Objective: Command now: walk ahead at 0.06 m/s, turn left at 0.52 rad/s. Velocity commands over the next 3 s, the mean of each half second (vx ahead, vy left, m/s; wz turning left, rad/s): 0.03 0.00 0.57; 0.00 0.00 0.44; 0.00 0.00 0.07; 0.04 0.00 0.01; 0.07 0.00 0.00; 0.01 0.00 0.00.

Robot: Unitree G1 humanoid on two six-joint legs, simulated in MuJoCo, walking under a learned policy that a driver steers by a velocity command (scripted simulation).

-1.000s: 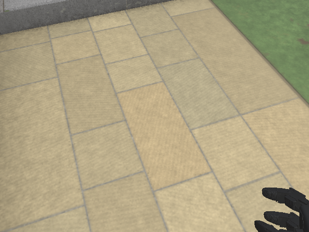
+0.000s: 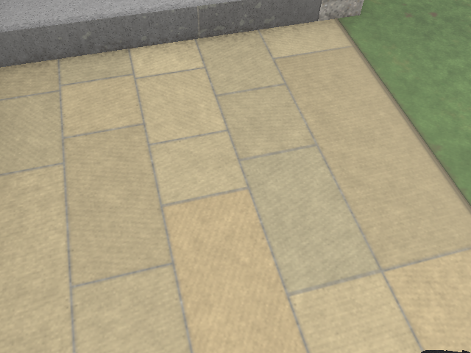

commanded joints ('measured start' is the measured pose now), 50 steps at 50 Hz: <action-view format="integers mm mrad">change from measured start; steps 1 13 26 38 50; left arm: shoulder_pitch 26 -62 -127 -39 -5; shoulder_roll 82 66 91 194 80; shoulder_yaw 4 1 9 37 0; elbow -100 -99 -150 -109 -60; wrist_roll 31 7 13 -21 3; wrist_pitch -27 13 0 27 39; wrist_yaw -17 -1 2 -7 -3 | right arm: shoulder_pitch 213 20 123 84 -2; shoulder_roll -251 -187 -162 -98 -83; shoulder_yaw -67 -57 -65 -28 8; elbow -60 -115 -86 -144 -104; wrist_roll -24 1 11 15 -17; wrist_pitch -12 19 44 50 -11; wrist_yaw -24 -68 -57 -19 -49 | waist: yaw -87 -20 -50 -9 6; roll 236 138 -126 -203 134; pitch -403 -190 -70 -114 -124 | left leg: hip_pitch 625 163 -224 127 285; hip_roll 383 137 -68 -22 172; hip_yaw -585 -411 -140 47 -192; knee -131 -238 708 -17 -222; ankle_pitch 804 30 -243 -137 324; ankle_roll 381 177 -114 -58 159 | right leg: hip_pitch -436 -240 33 92 -235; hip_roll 101 96 -187 -222 0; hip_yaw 249 284 429 257 237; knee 628 154 -351 -254 269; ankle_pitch -275 96 462 558 95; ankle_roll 42 41 -206 -203 68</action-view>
